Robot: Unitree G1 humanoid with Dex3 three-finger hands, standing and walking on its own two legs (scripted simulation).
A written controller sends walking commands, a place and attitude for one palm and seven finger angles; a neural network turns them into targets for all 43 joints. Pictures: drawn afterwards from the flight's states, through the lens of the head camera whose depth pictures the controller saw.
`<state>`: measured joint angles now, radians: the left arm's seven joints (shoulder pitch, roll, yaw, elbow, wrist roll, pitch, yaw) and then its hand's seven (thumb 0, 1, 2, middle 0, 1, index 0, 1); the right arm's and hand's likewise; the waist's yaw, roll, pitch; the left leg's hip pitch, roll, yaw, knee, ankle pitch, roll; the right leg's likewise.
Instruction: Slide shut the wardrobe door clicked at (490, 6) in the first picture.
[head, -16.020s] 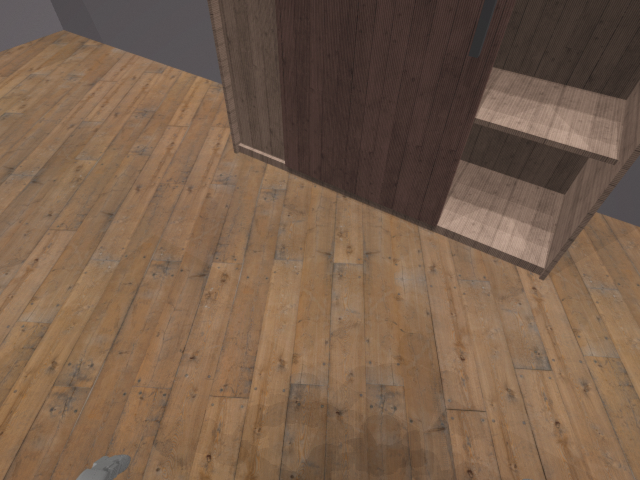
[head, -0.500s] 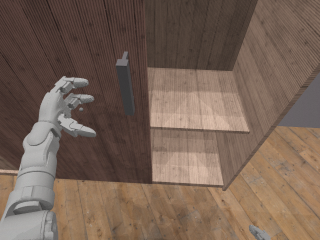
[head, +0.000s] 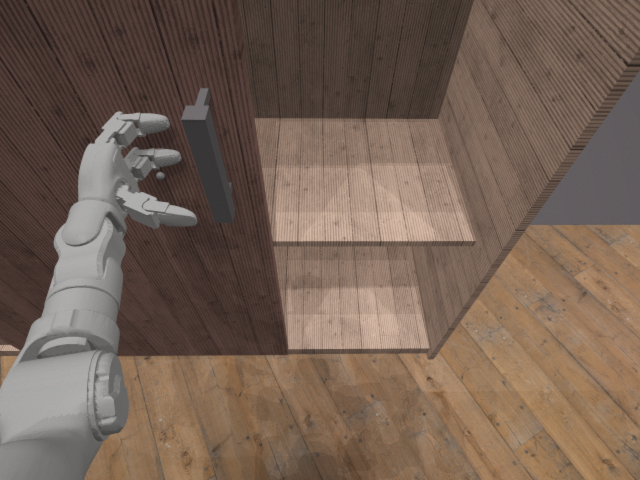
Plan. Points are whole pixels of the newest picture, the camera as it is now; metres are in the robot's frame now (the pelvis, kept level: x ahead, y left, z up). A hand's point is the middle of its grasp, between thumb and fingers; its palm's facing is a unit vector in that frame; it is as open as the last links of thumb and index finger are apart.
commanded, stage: move the hooked fingers beside the handle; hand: left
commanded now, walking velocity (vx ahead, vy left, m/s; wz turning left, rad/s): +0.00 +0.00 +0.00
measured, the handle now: (215, 160) +0.50 +0.12 +0.12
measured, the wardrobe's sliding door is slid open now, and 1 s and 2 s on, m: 0.44 0.45 0.45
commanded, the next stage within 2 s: feel for the door with the fingertips in 0.84 s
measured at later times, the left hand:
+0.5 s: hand (151, 184) +0.45 +0.19 +0.13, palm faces -0.01 -1.00 +0.00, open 14.0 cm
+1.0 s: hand (160, 180) +0.46 +0.19 +0.12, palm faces -0.01 -1.00 -0.01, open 14.0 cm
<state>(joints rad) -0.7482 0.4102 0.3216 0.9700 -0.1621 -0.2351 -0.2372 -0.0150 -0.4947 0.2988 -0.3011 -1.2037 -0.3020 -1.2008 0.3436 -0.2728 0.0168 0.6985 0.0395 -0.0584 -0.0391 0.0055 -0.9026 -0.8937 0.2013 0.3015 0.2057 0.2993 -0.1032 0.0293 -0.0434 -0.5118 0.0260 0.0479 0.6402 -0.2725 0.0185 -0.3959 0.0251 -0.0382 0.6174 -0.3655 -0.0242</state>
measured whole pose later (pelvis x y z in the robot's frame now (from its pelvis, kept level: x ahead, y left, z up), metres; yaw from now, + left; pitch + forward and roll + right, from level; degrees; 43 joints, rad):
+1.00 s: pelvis +0.00 +0.01 +0.00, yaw +0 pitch +9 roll -1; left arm -0.73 0.37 0.28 0.93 -0.17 -0.23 -0.21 -0.02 -0.50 0.30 -0.30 -1.20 -0.30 -1.20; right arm 0.34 -0.26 0.01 0.68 0.04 -0.03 -0.03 0.01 -0.90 -0.89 0.20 0.30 0.21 0.30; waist -0.10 0.03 -0.06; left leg -0.53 0.01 0.05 0.67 -0.29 0.03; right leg -0.40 0.01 -0.03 0.63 -0.37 -0.01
